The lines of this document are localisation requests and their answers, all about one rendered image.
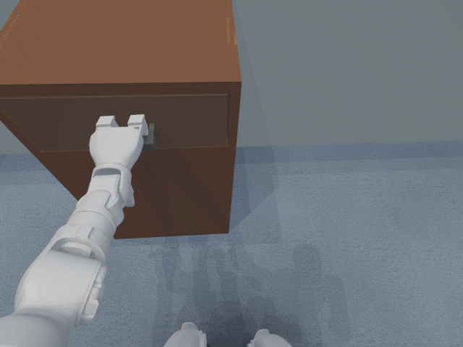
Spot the left robot shin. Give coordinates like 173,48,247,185
181,322,199,332

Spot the right robot shin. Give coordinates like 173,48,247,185
253,329,270,340

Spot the left robot hand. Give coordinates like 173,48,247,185
90,114,148,207

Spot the handle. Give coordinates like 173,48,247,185
88,124,156,151

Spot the robot shin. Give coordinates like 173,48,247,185
181,322,199,332
253,329,270,340

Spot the drawer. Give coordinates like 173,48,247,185
0,93,228,151

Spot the robot left forearm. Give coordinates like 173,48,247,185
14,163,132,311

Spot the cabinet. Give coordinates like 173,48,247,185
0,0,242,239

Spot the left robot upper arm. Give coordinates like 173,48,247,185
0,249,108,347

